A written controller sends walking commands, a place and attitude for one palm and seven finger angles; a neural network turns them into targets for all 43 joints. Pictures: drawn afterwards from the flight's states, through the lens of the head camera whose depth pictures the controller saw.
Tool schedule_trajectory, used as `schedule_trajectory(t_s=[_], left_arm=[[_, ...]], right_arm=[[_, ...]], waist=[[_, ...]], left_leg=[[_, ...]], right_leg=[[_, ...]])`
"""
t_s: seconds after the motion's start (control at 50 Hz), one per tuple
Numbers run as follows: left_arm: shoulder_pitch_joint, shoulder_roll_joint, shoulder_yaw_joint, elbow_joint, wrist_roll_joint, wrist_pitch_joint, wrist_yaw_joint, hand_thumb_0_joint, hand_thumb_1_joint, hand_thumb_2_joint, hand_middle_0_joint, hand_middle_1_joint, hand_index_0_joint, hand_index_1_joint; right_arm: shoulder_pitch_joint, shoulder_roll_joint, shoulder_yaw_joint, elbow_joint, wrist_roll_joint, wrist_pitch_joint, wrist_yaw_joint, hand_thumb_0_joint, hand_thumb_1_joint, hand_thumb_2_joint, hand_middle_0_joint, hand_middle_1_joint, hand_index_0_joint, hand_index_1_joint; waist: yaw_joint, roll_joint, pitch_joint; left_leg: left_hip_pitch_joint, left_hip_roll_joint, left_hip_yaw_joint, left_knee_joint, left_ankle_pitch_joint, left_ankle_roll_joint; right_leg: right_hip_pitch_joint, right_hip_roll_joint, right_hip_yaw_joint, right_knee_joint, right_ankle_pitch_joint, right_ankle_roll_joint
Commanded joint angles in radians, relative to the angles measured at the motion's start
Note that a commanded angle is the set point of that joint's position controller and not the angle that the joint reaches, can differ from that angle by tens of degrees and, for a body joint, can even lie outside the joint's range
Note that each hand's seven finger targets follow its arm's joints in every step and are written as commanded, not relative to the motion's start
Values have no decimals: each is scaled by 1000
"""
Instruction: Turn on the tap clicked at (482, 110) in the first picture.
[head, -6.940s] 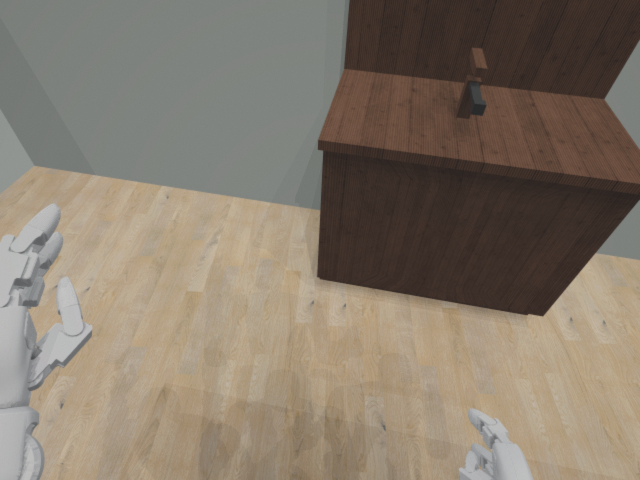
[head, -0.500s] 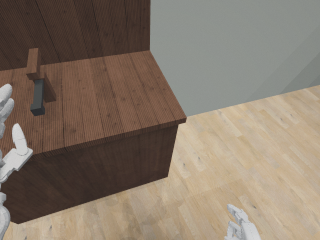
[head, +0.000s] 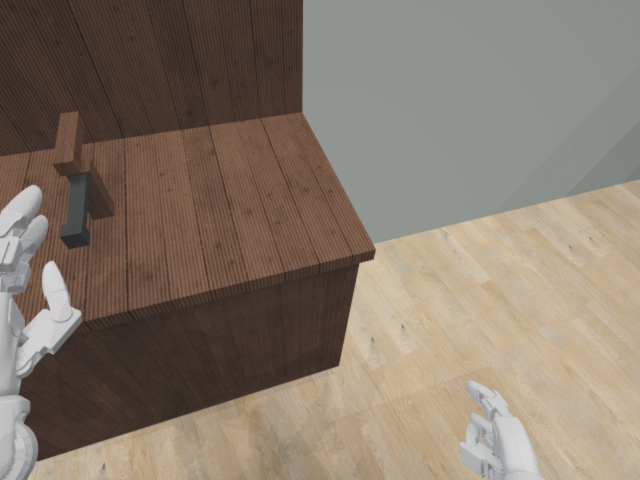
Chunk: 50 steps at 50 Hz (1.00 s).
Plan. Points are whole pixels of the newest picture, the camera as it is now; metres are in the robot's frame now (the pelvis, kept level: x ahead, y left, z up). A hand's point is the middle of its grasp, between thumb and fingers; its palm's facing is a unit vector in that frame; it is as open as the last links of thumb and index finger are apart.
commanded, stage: look again from close up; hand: left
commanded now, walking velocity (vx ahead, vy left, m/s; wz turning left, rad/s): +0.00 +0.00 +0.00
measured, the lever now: (75, 235) +0.41 +0.40 +0.03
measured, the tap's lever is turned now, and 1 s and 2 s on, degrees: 0 0 0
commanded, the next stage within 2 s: shuffle to correct the standing spot in 0.16 s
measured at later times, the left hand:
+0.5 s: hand (90, 323) +0.21 +0.23 +0.16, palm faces +0.41 -0.84 -0.35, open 7.4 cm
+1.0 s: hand (47, 283) +0.25 +0.29 +0.15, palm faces +0.45 -0.82 -0.36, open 7.4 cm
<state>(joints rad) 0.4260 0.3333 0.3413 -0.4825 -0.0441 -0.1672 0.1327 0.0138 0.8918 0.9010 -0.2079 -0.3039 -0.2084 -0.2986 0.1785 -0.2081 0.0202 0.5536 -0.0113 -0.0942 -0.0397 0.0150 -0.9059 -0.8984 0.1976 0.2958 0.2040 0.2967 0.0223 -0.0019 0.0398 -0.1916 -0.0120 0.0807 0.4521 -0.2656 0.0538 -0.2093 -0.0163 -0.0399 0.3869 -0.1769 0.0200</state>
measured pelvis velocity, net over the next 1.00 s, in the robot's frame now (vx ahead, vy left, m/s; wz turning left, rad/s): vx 0.05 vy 0.04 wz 0.03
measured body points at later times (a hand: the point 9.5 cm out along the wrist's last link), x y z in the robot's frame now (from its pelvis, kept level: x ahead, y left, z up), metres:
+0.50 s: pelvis +0.01 -0.01 +0.00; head +0.01 -0.01 +0.45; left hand +0.19 +0.27 +0.18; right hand +0.18 -0.25 -0.08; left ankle -0.01 +0.07 -0.74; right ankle +0.02 -0.14 -0.74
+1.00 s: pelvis +0.05 +0.04 -0.03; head +0.08 +0.06 +0.41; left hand +0.22 +0.33 +0.17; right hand +0.25 -0.19 -0.11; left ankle +0.07 +0.13 -0.74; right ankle +0.02 -0.12 -0.72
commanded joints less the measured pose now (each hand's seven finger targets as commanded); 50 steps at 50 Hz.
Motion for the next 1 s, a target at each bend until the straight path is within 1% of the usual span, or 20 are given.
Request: schedule_trajectory(t_s=[0.0,0.26,0.38,0.44,0.54,0.64,0.68,0.72,0.76,0.78,0.8,0.82,0.84,0.86,0.88,0.9,0.92,0.94,0.96,0.98], left_arm=[[-83,146,84,-205,-1,-52,22,0,900,900,-200,-300,-200,-300],[-36,158,99,-176,-8,-39,28,0,900,900,-200,-300,-200,-300],[-50,170,89,-187,-9,-49,33,0,900,900,-200,-300,-200,-300],[-74,197,108,-203,-9,-57,36,0,900,900,-200,-300,-200,-300],[-61,194,116,-200,-14,-73,35,0,900,900,-200,-300,-200,-300],[-34,205,138,-236,-20,-84,29,0,900,900,-200,-300,-200,-300],[-28,192,125,-255,-19,-88,25,0,900,900,-200,-300,-200,-300],[-15,197,133,-240,-16,-88,25,0,900,900,-200,-300,-200,-300],[5,206,147,-232,-15,-90,31,0,900,900,-200,-300,-200,-300],[29,209,152,-215,-17,-92,34,0,900,900,-200,-300,-200,-300],[17,207,148,-234,-21,-106,37,0,900,900,-200,-300,-200,-300],[13,220,165,-241,-21,-121,41,0,900,900,-200,-300,-200,-300],[13,244,184,-254,-15,-122,45,0,900,900,-200,-300,-200,-300],[-5,205,151,-276,-7,-118,43,0,900,900,-200,-300,-200,-300],[-56,196,142,-303,-9,-112,40,0,900,900,-200,-300,-200,-300],[-62,204,149,-311,-15,-105,36,0,900,900,-200,-300,-200,-300],[-58,199,147,-327,-22,-97,31,0,900,900,-200,-300,-200,-300],[-69,208,147,-351,-18,-99,31,0,900,900,-200,-300,-200,-300],[-39,218,158,-271,-14,-89,25,0,900,900,-200,-300,-200,-300],[-93,217,148,-282,-12,-80,23,0,900,900,-200,-300,-200,-300]], right_arm=[[-72,-115,-43,-150,5,-48,-18,0,-900,-900,200,300,200,300],[-73,-113,-46,-143,-1,-38,-30,0,-900,-900,200,300,200,300],[-74,-123,-56,-138,-7,-39,-31,0,-900,-900,200,300,200,300],[-80,-129,-60,-133,-6,-37,-32,0,-900,-900,200,300,200,300],[-83,-133,-65,-130,3,-35,-24,0,-900,-900,200,300,200,300],[-87,-140,-67,-141,12,-38,-19,0,-900,-900,200,300,200,300],[-71,-138,-68,-140,11,-42,-11,0,-900,-900,200,300,200,300],[-71,-137,-70,-140,11,-43,-3,0,-900,-900,200,300,200,300],[-78,-136,-72,-140,17,-37,4,0,-900,-900,200,300,200,300],[-76,-130,-80,-139,22,-34,8,0,-900,-900,200,300,200,300],[-90,-137,-91,-137,25,-33,14,0,-900,-900,200,300,200,300],[-103,-133,-83,-130,24,-30,23,0,-900,-900,200,300,200,300],[-103,-133,-76,-116,23,-18,26,0,-900,-900,200,300,200,300],[-106,-114,-64,-111,22,-12,30,0,-900,-900,200,300,200,300],[-80,-106,-58,-98,22,-6,31,0,-900,-900,200,300,200,300],[-70,-102,-58,-90,26,-5,21,0,-900,-900,200,300,200,300],[-84,-130,-74,-106,29,-11,12,0,-900,-900,200,300,200,300],[-85,-136,-88,-130,25,-21,9,0,-900,-900,200,300,200,300],[-78,-129,-85,-128,21,-30,12,0,-900,-900,200,300,200,300],[-92,-121,-75,-131,12,-34,15,0,-900,-900,200,300,200,300]], waist=[[-5,74,-155],[-7,33,-149],[-23,14,-112],[-28,9,-89],[-30,15,-91],[-28,132,-110],[-31,145,-124],[-23,121,-129],[-9,-7,-174],[0,-160,-204],[9,-227,-188],[21,-195,-134],[20,-113,-104],[-3,-85,-79],[-47,-33,-94],[-67,61,-119],[-64,253,-122],[-58,355,-135],[-48,271,-111],[-53,230,-48]], left_leg=[[-17,66,-75,-111,251,-80],[-49,45,-74,-118,132,-66],[-92,23,-83,-51,-85,-32],[-119,18,-99,-13,-104,-22],[-135,22,-106,55,-24,-16],[-46,100,-211,-4,253,10],[13,118,-209,18,431,9],[-28,109,-172,69,455,-2],[-188,58,-104,246,435,-28],[-288,6,-47,406,339,-38],[-423,-19,-40,536,17,-49],[-499,37,-144,585,-290,-36],[-482,82,-206,551,-358,-18],[-401,111,-215,426,-327,-8],[-214,84,-143,244,-194,-20],[-13,8,-60,95,-4,-35],[122,83,-236,2,141,14],[182,229,-433,-97,221,96],[72,263,-521,-172,78,136],[5,276,-549,-196,52,168]], right_leg=[[125,3,21,-11,211,-27],[152,-8,38,-57,154,-29],[61,-55,97,-76,-149,-61],[38,-77,117,-60,-196,-78],[55,-107,128,28,-88,-101],[-9,-16,-20,263,83,-44],[-47,-3,-47,272,-9,-38],[24,-8,-50,202,12,-54],[224,-85,60,177,251,-112],[316,-180,195,150,354,-170],[383,-301,343,105,437,-245],[349,-391,410,73,407,-266],[289,-401,400,74,343,-242],[196,-374,337,106,314,-213],[65,-298,201,167,248,-162],[-38,-169,51,278,155,-99],[-193,-26,-49,483,-3,-34],[-329,36,-43,674,-377,1],[-333,29,14,781,-425,-12],[-361,-4,33,814,-385,-13]])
